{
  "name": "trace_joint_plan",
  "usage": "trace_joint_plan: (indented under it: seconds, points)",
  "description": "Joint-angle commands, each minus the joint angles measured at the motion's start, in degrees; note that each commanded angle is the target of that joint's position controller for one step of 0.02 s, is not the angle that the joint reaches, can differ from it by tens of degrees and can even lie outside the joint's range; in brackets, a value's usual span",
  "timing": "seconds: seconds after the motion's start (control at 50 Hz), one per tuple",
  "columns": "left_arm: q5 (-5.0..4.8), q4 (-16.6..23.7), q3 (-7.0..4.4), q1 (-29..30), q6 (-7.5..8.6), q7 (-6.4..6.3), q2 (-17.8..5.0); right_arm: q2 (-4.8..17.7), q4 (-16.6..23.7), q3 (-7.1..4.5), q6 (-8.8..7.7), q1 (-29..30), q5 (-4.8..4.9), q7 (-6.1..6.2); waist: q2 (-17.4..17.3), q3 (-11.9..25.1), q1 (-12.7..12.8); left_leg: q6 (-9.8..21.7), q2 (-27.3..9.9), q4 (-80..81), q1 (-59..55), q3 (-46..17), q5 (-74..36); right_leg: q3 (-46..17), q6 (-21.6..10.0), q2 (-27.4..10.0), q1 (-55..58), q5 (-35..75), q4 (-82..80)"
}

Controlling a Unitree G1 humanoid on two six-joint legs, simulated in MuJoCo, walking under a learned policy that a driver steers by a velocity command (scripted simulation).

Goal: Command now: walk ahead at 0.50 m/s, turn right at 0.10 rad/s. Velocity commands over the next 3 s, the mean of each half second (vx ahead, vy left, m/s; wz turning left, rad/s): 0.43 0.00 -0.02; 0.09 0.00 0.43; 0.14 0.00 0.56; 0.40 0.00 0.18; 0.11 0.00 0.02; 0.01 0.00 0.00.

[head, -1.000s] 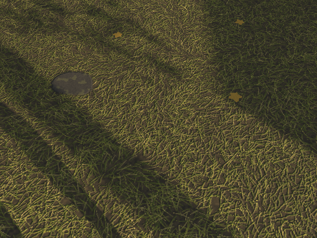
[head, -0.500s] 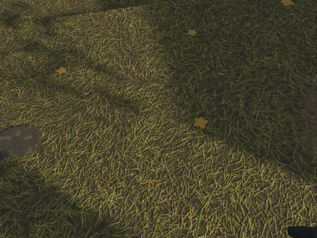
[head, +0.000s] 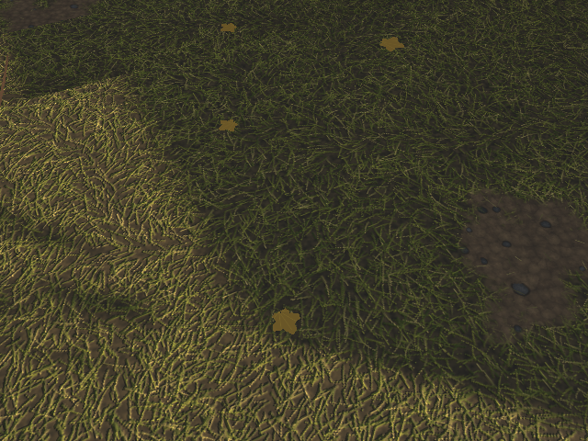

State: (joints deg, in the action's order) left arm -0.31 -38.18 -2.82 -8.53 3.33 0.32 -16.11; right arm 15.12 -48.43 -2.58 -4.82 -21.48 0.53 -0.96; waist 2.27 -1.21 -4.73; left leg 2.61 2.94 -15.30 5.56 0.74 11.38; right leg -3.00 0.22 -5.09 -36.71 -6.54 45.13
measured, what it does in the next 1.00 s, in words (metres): walks ahead, turning left: right foot, then left foot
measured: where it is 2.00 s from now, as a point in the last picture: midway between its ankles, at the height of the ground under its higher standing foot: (234, 403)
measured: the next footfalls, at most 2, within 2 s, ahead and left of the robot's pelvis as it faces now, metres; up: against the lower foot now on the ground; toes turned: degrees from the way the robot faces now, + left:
right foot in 0.20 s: +0.28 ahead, -0.15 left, +0.00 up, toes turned -1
left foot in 0.66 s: +0.47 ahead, +0.06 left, +0.00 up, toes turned +5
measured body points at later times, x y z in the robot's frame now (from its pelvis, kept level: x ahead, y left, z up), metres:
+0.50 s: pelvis +0.26 -0.06 +0.00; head +0.29 -0.07 +0.45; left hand +0.31 +0.22 -0.12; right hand +0.43 -0.32 -0.11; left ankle +0.39 +0.10 -0.69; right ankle +0.24 -0.15 -0.75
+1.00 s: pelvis +0.37 -0.05 -0.01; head +0.41 -0.03 +0.43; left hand +0.45 +0.26 -0.13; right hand +0.58 -0.29 -0.11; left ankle +0.43 +0.06 -0.75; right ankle +0.45 -0.19 -0.72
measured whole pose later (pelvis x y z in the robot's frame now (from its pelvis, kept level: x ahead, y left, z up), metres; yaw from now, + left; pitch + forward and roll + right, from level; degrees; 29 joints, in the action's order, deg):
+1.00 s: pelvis +0.37 -0.05 -0.01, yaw +16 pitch +3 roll -1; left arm 0.0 -44.1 -3.2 -7.0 -0.4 -2.2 -16.8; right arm 17.4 -38.0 -4.3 2.0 -10.4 0.1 1.6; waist -0.1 -2.1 -1.8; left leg 2.4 6.1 -26.9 23.6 -8.9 5.8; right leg -7.0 4.2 0.9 -27.2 -19.8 44.0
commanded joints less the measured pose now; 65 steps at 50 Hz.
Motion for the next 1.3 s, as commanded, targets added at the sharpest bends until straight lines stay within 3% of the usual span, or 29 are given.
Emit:
trace_joint_plan:
  seconds: [0.02, 0.12, 0.16, 0.18, 0.2, 0.22, 0.24, 0.26, 0.28, 0.32, 0.38, 0.46, 0.58, 0.64, 0.66, 0.68, 0.7, 0.72, 0.74, 0.76, 0.84, 1.02, 1.08, 1.1, 1.12, 1.14, 1.16, 1.2, 1.3]
  points:
    - [-0.33, 4.71, 0.02, 5.81, 1.19, 0.67, -1.68, 10.45, 3.14, -2.24, -0.53, 1.80, 0.62, 0.40, -6.58, -0.67, 0.21, 8.67, -13.37, 6.49, 2.05, -7.42, -12.80, 1.87, 0.55, 1.19, 3.48, 8.21, -8.47]
    - [-0.83, 6.78, -0.44, 10.44, 1.70, 1.90, -3.33, 11.73, 0.79, -2.53, 0.89, -1.31, 1.07, 0.63, -7.27, -2.13, 0.23, 7.18, -17.14, 2.94, -4.69, -8.62, -15.73, 2.12, -1.94, 2.63, 4.99, 4.14, -14.95]
    - [-0.44, 5.29, -1.52, 4.57, 1.85, 1.82, -5.37, 12.67, 0.70, -2.75, 1.49, 0.11, 1.22, 0.97, -7.44, 1.12, 4.50, 5.53, -16.18, -4.31, -5.50, -6.62, -28.57, 4.10, -4.06, 4.72, 14.55, 2.43, -18.15]
    - [-0.11, 2.83, -2.87, -3.36, 1.75, 1.36, -7.87, 11.58, 0.84, -2.29, 1.61, 0.06, 1.02, 1.11, -6.32, 6.42, 8.15, 4.06, -13.44, -13.83, -2.73, -4.18, -33.72, 4.58, -5.80, 5.20, 26.39, 3.11, -18.66]
    - [0.54, 0.98, -4.10, -14.17, 1.48, 0.68, -12.07, 8.67, 2.55, -0.98, 1.37, 0.57, -0.46, 1.25, -0.59, 15.20, 12.39, 1.78, -10.39, -31.07, 8.32, -1.67, -20.86, -6.49, -9.70, -5.01, 43.66, 5.22, -16.36]
    - [0.54, -0.10, -4.86, -16.56, 1.12, 0.80, -16.59, 2.13, 3.69, 1.05, 0.16, -6.23, -0.46, 0.95, 15.02, 21.76, 8.83, -1.73, -0.52, -50.23, 30.13, -0.89, 16.96, -32.49, -18.76, -17.25, 60.21, -5.68, -22.11]
    - [-0.18, -0.11, -3.50, -17.03, 0.97, 0.89, -10.88, 8.07, 2.87, -0.27, -0.82, -3.10, 0.65, 0.58, 9.79, 20.38, 11.17, -1.43, -2.85, -56.98, 37.05, -7.18, 21.44, -37.42, -18.39, -16.59, 58.62, -14.17, -26.46]
    - [-0.27, 0.11, -2.65, -13.07, 1.10, 0.83, -9.03, 10.56, 4.58, -1.09, -1.42, 2.21, 1.71, 0.27, 6.87, 11.89, 10.62, -0.84, -5.55, -57.63, 40.28, -6.26, 16.48, -29.27, -16.11, -14.53, 51.67, -12.27, -27.59]
    - [0.04, 0.41, -2.21, -9.57, 1.14, 0.87, -7.90, 9.91, 5.02, -0.97, -1.57, 5.15, 1.36, 0.41, 2.81, 7.82, 9.10, -0.98, -7.89, -55.35, 38.62, -4.92, 11.42, -23.07, -14.88, -11.98, 44.32, -6.72, -28.74]
    - [1.00, 0.65, -1.41, -4.89, 1.47, 1.18, -5.54, 8.75, 4.97, -1.25, -0.85, 5.65, 0.07, 0.50, 2.35, 3.40, 5.44, -2.11, -10.16, -50.41, 33.01, -4.78, 6.49, -15.64, -14.02, -8.66, 33.53, 7.23, -31.73]
    - [0.74, -0.85, -1.57, -3.42, 2.41, 1.12, -5.91, 5.81, 4.13, -0.80, 0.91, 3.43, -0.53, 0.89, 1.61, 3.29, 2.45, -4.55, -9.40, -44.96, 27.05, -3.45, 5.41, -7.19, -14.68, -7.34, 26.96, 30.11, -32.34]
    - [1.21, -2.99, -1.88, -3.17, 1.91, -0.05, -7.41, 3.47, 4.91, 0.26, 1.49, 8.67, -0.55, 0.57, 1.99, 3.12, 3.75, -4.76, -8.06, -29.13, 22.75, -2.00, -8.64, 2.57, -12.16, -4.27, 24.50, 33.79, -32.62]
    - [0.39, -6.46, -2.54, -5.09, -0.04, -1.39, -9.70, 6.82, 8.77, -0.91, 1.78, 15.87, -0.40, -1.00, 1.89, 2.96, 6.08, -2.09, -6.03, -20.03, 23.25, -2.44, -9.27, 3.71, -10.62, -8.07, 33.06, 29.79, -27.89]
    - [-0.81, -6.38, -2.86, -3.23, -1.84, -2.62, -9.83, 7.98, 9.11, -2.00, 1.99, 12.04, -0.81, -1.81, 1.20, 4.18, 3.56, 0.49, -3.66, -14.01, 18.38, 0.29, -6.45, 4.80, -8.00, -7.31, 34.29, 31.49, -16.85]
    - [-0.33, -6.51, -2.71, -5.65, -2.12, -2.92, -9.04, 10.89, 8.54, -3.29, 1.96, 8.21, -0.90, -1.41, -2.42, 7.00, 2.65, 2.49, -3.68, -10.57, 10.73, -1.91, -18.85, 6.91, -5.01, -3.56, 31.97, 28.10, -7.91]
    - [1.83, -4.77, -1.92, -7.20, -1.73, -2.99, -7.44, 16.21, 9.12, -4.60, 2.28, 4.46, -1.22, -0.50, -12.48, 11.81, 2.75, 7.99, -13.81, -12.01, -1.98, -16.15, -44.90, 9.75, -0.82, 2.71, 20.32, 8.05, 8.27]
    - [2.46, -3.99, -0.61, -10.29, -1.53, -2.27, -3.99, 16.98, 9.83, -4.43, 2.70, 3.66, -1.86, -0.25, -19.75, 18.04, 4.22, 19.87, -24.57, -10.00, -14.18, -34.62, -50.13, 4.74, 2.01, 11.86, 4.05, -32.97, 23.46]
    - [1.30, -5.01, -1.21, -9.01, -1.77, -1.56, -7.12, 12.64, 10.92, -3.47, 2.99, 4.72, -1.05, -0.23, -11.72, 20.47, 2.52, 18.67, -22.52, -8.00, -12.02, -33.26, -37.35, -3.23, 1.62, 8.30, 3.02, -31.91, 27.73]
    - [-0.13, -4.27, -1.56, -5.76, -2.29, -1.50, -7.73, 11.05, 12.01, -3.14, 3.15, 8.65, -0.64, -0.05, -8.82, 14.57, 3.13, 16.10, -19.87, -6.76, -6.65, -28.02, -29.14, -2.76, 1.49, 6.80, 0.33, -27.95, 28.06]
    - [0.06, -4.50, -1.71, -4.26, -2.89, -2.00, -7.45, 10.15, 12.40, -2.99, 3.58, 10.88, -0.03, 0.25, -4.50, 10.89, 3.92, 13.41, -17.51, -5.10, -1.38, -25.17, -20.51, -2.41, 1.75, 5.09, -0.17, -24.39, 25.08]
    - [0.69, -3.73, -1.80, -3.47, -3.81, -3.02, -6.02, 10.70, 13.90, -3.38, 5.09, 13.51, -1.07, 1.58, -9.48, 7.89, 5.90, 10.84, -11.89, -1.90, 10.45, -21.09, -10.99, -1.14, 3.35, 5.79, 7.37, -17.24, 12.21]
    - [-0.05, -2.85, -1.85, -0.70, -2.32, -2.07, -5.98, 11.77, 15.08, -4.38, 6.75, 12.49, -0.25, 2.93, -12.10, 8.22, 3.90, 8.65, -10.24, -2.88, 10.21, -28.11, 1.39, -2.58, 3.33, 7.51, 14.61, -12.57, -6.84]
    - [-0.08, -4.20, -2.68, -5.08, -1.48, -1.43, -7.16, 10.62, 15.39, -4.08, 7.56, 12.68, 0.71, 3.21, -10.96, 7.63, 6.35, 5.04, -6.78, -7.17, 13.32, -27.63, 2.40, -1.88, 0.56, 5.56, 25.09, -4.57, -22.68]
    - [1.01, -3.95, -3.60, -6.46, -1.67, -1.71, -11.13, 7.94, 15.48, -3.34, 7.61, 10.70, 0.49, 3.11, -2.74, 8.35, 5.43, 1.78, -2.43, -16.72, 19.62, -22.18, 12.75, -10.96, -3.40, -5.46, 31.06, -5.20, -26.70]
    - [2.92, -4.05, -4.58, -4.42, -2.39, -1.75, -15.33, 7.46, 17.81, -3.51, 6.99, 11.43, 0.92, 2.85, 15.06, 4.71, 3.43, -1.35, 6.71, -28.96, 30.24, -9.22, 21.74, -24.89, -12.09, -15.52, 28.92, 2.15, -30.24]
    - [3.66, -1.90, -3.77, -1.15, -2.15, -1.85, -12.01, 12.21, 16.55, -4.89, 6.34, 10.42, -0.35, 2.74, 11.09, 4.35, 4.05, -3.59, 2.46, -41.82, 30.32, -10.60, 21.82, -25.96, -15.28, -18.13, 26.02, 4.71, -30.12]
    - [2.97, -0.68, -2.94, 2.09, -2.06, -2.23, -8.96, 13.64, 14.92, -5.75, 6.58, 8.88, 0.13, 2.57, 6.70, 4.08, 2.72, -4.20, 1.94, -47.03, 29.34, -10.41, 18.27, -19.85, -13.22, -14.91, 25.05, 5.81, -28.78]
    - [0.95, -0.04, -2.18, 4.45, -2.16, -2.66, -6.65, 11.00, 12.91, -5.36, 7.96, 6.52, -0.03, 2.94, 4.84, 2.71, 2.59, -6.32, 1.21, -53.52, 30.87, -8.98, 12.73, -11.67, -10.06, -10.03, 26.59, 6.20, -27.24]
    - [0.68, -1.76, -2.68, -4.87, -2.67, -3.73, -8.74, 7.87, 17.39, -3.70, 7.21, 15.17, 0.84, 1.64, 7.79, 1.49, 9.26, -8.03, -3.20, -45.13, 37.84, -3.20, 6.97, -9.44, -10.56, -9.98, 35.92, -16.05, -33.16]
